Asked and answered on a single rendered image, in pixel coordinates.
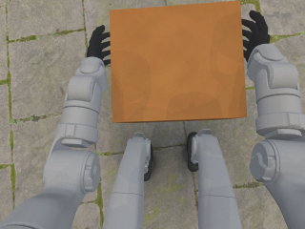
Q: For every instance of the robot right shin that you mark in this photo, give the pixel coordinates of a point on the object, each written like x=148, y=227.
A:
x=202, y=132

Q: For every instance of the left robot hand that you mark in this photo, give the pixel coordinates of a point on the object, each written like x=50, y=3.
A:
x=95, y=47

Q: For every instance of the left robot foot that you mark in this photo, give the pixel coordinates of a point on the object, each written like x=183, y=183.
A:
x=147, y=176

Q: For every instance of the robot right upper arm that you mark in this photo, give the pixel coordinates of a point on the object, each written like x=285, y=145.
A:
x=280, y=166

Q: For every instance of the robot left upper arm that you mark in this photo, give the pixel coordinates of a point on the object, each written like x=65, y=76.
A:
x=69, y=175

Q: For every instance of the carton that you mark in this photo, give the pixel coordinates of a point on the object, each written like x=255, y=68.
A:
x=178, y=63

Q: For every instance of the right robot forearm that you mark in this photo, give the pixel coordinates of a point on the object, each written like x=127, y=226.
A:
x=277, y=95

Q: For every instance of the left robot forearm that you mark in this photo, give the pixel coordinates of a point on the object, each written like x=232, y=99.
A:
x=78, y=126

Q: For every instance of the right robot hand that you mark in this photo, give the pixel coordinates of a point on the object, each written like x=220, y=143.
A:
x=258, y=34

